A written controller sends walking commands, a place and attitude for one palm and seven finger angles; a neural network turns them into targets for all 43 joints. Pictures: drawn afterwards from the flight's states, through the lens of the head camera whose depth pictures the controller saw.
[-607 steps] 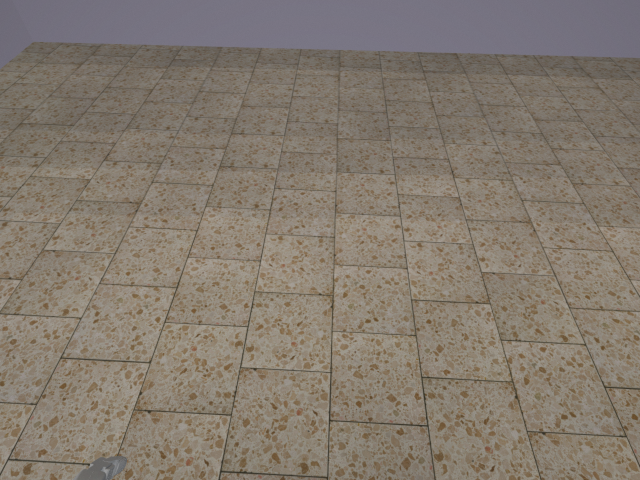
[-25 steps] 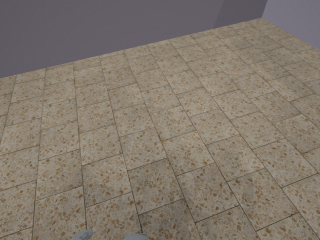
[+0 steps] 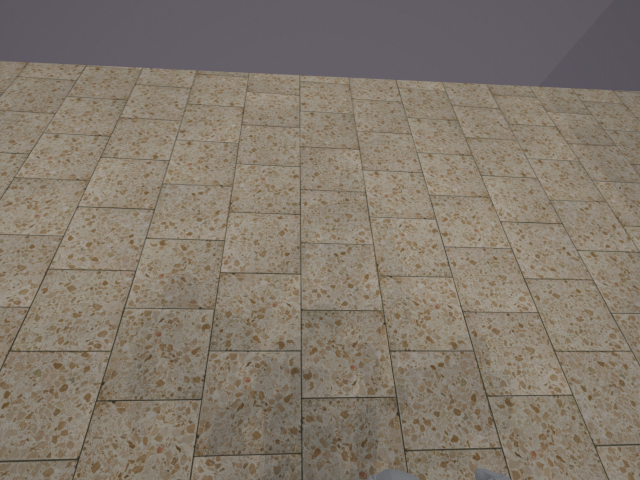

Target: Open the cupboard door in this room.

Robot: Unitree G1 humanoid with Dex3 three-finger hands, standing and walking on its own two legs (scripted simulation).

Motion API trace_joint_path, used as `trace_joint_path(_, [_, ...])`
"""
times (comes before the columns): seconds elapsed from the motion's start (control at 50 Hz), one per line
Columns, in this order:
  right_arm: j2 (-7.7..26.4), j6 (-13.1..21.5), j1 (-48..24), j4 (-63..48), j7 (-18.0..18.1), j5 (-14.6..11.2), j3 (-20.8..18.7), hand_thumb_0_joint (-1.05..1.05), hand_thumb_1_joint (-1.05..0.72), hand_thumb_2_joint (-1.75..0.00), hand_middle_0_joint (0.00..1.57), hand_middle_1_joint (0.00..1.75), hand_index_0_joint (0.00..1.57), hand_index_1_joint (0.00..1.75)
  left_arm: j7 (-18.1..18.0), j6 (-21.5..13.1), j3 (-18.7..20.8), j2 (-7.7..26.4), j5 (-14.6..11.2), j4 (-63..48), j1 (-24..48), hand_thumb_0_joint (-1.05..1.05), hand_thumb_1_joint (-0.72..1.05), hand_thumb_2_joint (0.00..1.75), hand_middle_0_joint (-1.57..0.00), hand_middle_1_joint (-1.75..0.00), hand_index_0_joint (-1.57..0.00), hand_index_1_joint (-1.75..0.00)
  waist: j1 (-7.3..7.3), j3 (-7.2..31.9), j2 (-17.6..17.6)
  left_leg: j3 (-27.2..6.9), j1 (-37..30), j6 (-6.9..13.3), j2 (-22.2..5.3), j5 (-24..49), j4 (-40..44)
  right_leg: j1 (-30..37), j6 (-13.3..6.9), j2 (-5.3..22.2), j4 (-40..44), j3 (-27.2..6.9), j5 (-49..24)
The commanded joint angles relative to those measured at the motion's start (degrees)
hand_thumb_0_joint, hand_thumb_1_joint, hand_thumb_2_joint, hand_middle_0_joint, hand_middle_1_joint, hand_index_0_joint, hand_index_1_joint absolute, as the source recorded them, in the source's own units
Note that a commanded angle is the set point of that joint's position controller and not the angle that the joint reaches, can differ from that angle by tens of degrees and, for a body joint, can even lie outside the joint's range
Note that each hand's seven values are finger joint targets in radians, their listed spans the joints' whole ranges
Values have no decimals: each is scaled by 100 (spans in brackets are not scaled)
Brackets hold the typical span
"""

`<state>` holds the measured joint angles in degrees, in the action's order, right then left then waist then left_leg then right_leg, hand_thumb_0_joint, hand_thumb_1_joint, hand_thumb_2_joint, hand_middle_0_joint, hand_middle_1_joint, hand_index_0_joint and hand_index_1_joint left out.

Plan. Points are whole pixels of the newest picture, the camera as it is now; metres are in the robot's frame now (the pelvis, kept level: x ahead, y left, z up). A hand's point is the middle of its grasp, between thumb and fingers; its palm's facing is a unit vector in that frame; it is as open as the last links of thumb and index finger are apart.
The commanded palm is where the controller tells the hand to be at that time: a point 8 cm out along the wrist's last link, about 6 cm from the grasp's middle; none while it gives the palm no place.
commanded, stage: turn or walk to find it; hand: left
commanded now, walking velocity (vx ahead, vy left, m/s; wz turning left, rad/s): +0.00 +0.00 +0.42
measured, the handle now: out of the picture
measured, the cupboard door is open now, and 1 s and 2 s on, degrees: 0 0 0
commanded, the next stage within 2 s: none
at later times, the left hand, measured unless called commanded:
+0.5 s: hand out of the picture +0.05 +0.16 -0.14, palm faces +0.19 -0.94 -0.27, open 7.3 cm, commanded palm none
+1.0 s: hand out of the picture -0.16 +0.20 -0.19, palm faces +0.48 -0.84 -0.25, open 7.4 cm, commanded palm none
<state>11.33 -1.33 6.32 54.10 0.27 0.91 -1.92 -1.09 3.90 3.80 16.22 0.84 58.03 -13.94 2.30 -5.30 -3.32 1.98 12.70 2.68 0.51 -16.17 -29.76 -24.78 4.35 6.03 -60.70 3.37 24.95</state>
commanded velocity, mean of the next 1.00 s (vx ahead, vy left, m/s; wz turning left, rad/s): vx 0.00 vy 0.00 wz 0.42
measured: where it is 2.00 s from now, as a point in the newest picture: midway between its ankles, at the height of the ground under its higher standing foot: outside the picture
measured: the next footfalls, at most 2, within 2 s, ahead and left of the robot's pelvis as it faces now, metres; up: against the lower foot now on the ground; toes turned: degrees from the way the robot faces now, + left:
right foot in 0.40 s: +0.02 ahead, -0.14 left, +0.00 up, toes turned +7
left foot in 0.86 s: -0.07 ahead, +0.10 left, +0.00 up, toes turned +28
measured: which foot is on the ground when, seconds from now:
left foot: down 0.00-0.40, up 0.42-0.84, down 0.86-1.00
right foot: up 0.00-0.38, down 0.40-0.86, up 0.88-1.00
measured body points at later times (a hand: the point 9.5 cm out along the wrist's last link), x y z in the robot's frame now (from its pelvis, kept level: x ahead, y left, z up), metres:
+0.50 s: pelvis -0.03 -0.05 +0.00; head +0.00 -0.07 +0.45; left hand +0.04 +0.21 -0.12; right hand +0.03 -0.29 -0.17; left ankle -0.04 +0.08 -0.69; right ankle -0.02 -0.15 -0.74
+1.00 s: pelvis -0.08 -0.01 +0.00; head -0.07 +0.04 +0.44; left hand -0.18 +0.25 -0.17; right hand +0.14 -0.18 -0.12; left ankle -0.11 +0.08 -0.74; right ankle -0.03 -0.15 -0.67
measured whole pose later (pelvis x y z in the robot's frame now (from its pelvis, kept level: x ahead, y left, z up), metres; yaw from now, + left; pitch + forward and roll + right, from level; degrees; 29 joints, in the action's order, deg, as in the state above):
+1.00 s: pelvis -0.08 -0.01 +0.00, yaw +26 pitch -1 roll -1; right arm 11.9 -1.4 6.5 53.9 0.3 1.1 -2.2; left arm -1.1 4.1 4.1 16.0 0.9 57.9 -13.9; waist 2.2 -5.2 -3.2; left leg 2.4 14.0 2.4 0.2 -16.1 -31.3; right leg -24.3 3.8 6.4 -59.9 3.7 25.8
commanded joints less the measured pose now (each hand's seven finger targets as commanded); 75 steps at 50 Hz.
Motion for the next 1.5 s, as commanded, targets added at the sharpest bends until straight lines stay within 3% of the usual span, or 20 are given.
trace_joint_path(0.0, [1161, 116, 380, -246, 79, -10, -297, 0, -90, -90, 20, 30, 20, 30, 31, -188, 69, 329, 22, -481, 123, 0, 90, 90, -20, -30, -20, -30, -274, 650, 1040, -1264, -819, 567, -1377, 2870, 1147, -597, 85, 27, -350, -238, -337])
trace_joint_path(0.24, [1148, 41, 774, -243, 55, 71, -399, 0, -90, -90, 20, 30, 20, 30, -17, -228, 12, 113, -21, -901, 731, 0, 90, 90, -20, -30, -20, -30, -445, 654, 1129, -2318, -407, 783, -1318, 2316, 1058, 87, -17, -326, 1327, -289, 80])
trace_joint_path(0.34, [1068, 10, 615, -310, 20, 22, -435, 0, -90, -90, 20, 30, 20, 30, -62, -334, 48, 198, -50, -784, 43, 0, 90, 90, -20, -30, -20, -30, -92, 949, 914, -2255, 462, 378, -827, 1808, 510, 1784, -144, -413, 3665, -178, -1220])
trace_joint_path(0.36, [845, 18, 712, -336, -7, -21, -408, 0, -90, -90, 20, 30, 20, 30, -89, -394, 93, 443, -16, -775, -91, 0, 90, 90, -20, -30, -20, -30, -62, 1046, 350, -1925, 1109, 78, -497, 1051, 42, 2507, -298, 185, 4239, -690, -1317])
trace_joint_path(0.38, [504, 39, 820, -433, -40, -51, -338, 0, -90, -90, 20, 30, 20, 30, -127, -436, 180, 872, 57, -782, -109, 0, 90, 90, -20, -30, -20, -30, -56, 998, -999, -882, 2075, -336, 284, -619, -1030, 2925, -845, 1560, 4471, -1998, -1502])
trace_joint_path(0.4, [690, -34, 641, -484, -12, 26, -410, 0, -90, -90, 20, 30, 20, 30, -114, -416, 189, 953, 31, -891, -28, 0, 90, 90, -20, -30, -20, -30, 22, 830, -1048, -690, 2031, -409, 311, -1644, -2218, 2081, -1363, 2177, 4591, -2254, -1732])
trace_joint_path(0.46, [663, -182, 830, -157, -75, 58, -436, 0, -90, -90, 20, 30, 20, 30, -118, -424, 90, 447, 0, -1005, 692, 0, 90, 90, -20, -30, -20, -30, -407, 211, -230, -710, 1964, -460, -47, -875, -3795, 1286, -1216, 1368, 4410, -1112, -2039])
trace_joint_path(0.5, [584, -192, 1006, -65, -102, 51, -393, 0, -90, -90, 20, 30, 20, 30, -100, -487, 42, 321, 3, -977, 584, 0, 90, 90, -20, -30, -20, -30, -408, 330, -455, -535, 1963, -584, -108, -535, -3946, 1541, -1084, 1118, 4232, -551, -2828])
trace_joint_path(0.72, [497, -128, 104, -214, -92, -35, -230, 0, -90, -90, 20, 30, 20, 30, -73, -421, 176, 771, 103, -565, -248, 0, 90, 90, -20, -30, -20, -30, 35, 478, -853, 85, 1136, -620, -196, -1110, -1755, 1959, -1298, 1421, 3832, -234, -3688])
trace_joint_path(0.8, [596, -29, 472, -165, -74, -32, -215, 0, -90, -90, 20, 30, 20, 30, -53, -356, 205, 821, 60, -501, -87, 0, 90, 90, -20, -30, -20, -30, -223, 726, -784, 338, 79, -505, -121, -44, 25, 1681, -865, 1285, 3160, 187, -3335])
trace_joint_path(0.82, [820, 36, 664, -128, -82, -23, -265, 0, -90, -90, 20, 30, 20, 30, -44, -317, 195, 689, 7, -529, -99, 0, 90, 90, -20, -30, -20, -30, -368, 892, -211, 54, -705, -399, -377, 711, 754, 1121, -588, 1133, 2534, 398, -2713])
trace_joint_path(0.84, [1377, 78, 742, -179, -76, 18, -384, 0, -90, -90, 20, 30, 20, 30, -12, -276, 135, 360, -25, -645, -220, 0, 90, 90, -20, -30, -20, -30, -394, 1015, 1424, -1542, -1498, 38, -1609, 1948, 1018, -151, -181, 427, 1449, 697, -640])
trace_joint_path(0.86, [1727, 36, 1021, -136, -52, 18, -458, 0, -90, -90, 20, 30, 20, 30, -7, -243, 23, 142, 8, -848, 45, 0, 90, 90, -20, -30, -20, -30, -577, 879, 2025, -2207, -1222, 651, -2417, 3069, 1136, -622, -55, 112, 548, 463, 1229])
trace_joint_path(0.9, [1488, 24, 788, -94, 70, 45, -400, 0, -90, -90, 20, 30, 20, 30, -44, -130, 86, 277, 14, -778, 561, 0, 90, 90, -20, -30, -20, -30, -572, 460, 1815, -2052, -405, 618, -1986, 2158, 1301, -665, -100, 105, -254, -228, 690])
trace_joint_path(0.98, [1155, 106, 304, -292, 77, 5, -282, 0, -90, -90, 20, 30, 20, 30, 58, -189, 100, 311, 38, -486, 115, 0, 90, 90, -20, -30, -20, -30, -259, 607, 1136, -1271, -582, 462, -1356, 2234, 1252, -616, 7, 50, -460, -224, -331])
trace_joint_path(1.2, [1151, 40, 682, -292, 45, 58, -390, 0, -90, -90, 20, 30, 20, 30, -5, -199, 37, 113, -6, -825, 562, 0, 90, 90, -20, -30, -20, -30, -429, 597, 1109, -2154, -373, 779, -1396, 1631, 1233, -168, 22, -197, 992, -278, 64])
trace_joint_path(1.32, [1098, -19, 532, -356, 10, 44, -436, 0, -90, -90, 20, 30, 20, 30, -39, -295, 54, 106, -49, -728, -85, 0, 90, 90, -20, -30, -20, -30, -127, 835, 1077, -2313, 548, 473, -936, 1175, 826, 1527, -150, -453, 3213, -91, -874])
trace_joint_path(1.34, [952, -19, 528, -375, -14, 1, -431, 0, -90, -90, 20, 30, 20, 30, -59, -350, 86, 278, -27, -700, -272, 0, 90, 90, -20, -30, -20, -30, -35, 896, 744, -2096, 1028, 233, -674, 785, 444, 2185, -206, -197, 3984, -307, -1207])
trace_joint_path(1.38, [523, -20, 533, -569, -36, -2, -375, 0, -90, -90, 20, 30, 20, 30, -97, -392, 191, 968, 68, -835, -210, 0, 90, 90, -20, -30, -20, -30, 24, 653, -1170, -634, 2286, -398, 444, -1522, -1916, 2167, -1164, 2060, 4774, -2329, -980])
trace_joint_path(1.48, [596, -213, 967, -73, -114, 58, -419, 0, -90, -90, 20, 30, 20, 30, -93, -468, 56, 279, 5, -1005, 625, 0, 90, 90, -20, -30, -20, -30, -449, 229, -398, -567, 1958, -538, -90, -420, -4032, 1202, -1032, 1099, 4421, -586, -2022])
